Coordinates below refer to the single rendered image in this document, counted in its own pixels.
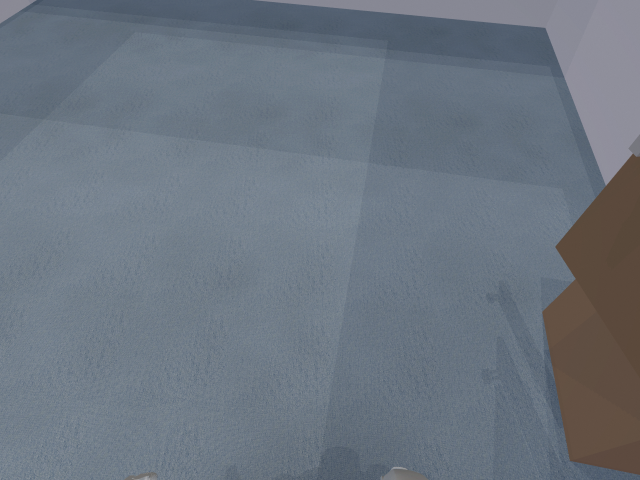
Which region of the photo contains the cupboard door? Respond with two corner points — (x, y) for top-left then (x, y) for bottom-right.
(555, 154), (640, 378)

